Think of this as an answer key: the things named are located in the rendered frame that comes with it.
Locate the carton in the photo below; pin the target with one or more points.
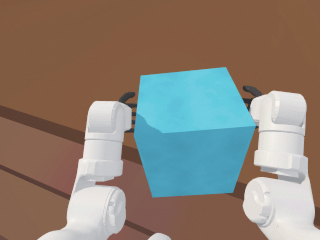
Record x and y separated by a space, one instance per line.
192 131

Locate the robot left hand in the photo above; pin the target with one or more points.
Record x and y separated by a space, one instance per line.
123 99

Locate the robot right upper arm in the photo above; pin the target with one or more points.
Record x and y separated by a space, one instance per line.
283 210

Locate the robot right hand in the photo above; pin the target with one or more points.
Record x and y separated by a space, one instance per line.
255 92

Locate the robot left upper arm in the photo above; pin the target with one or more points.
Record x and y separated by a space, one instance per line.
95 212

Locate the right robot forearm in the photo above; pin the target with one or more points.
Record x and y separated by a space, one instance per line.
281 118

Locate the left robot forearm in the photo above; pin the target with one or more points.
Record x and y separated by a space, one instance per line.
106 123

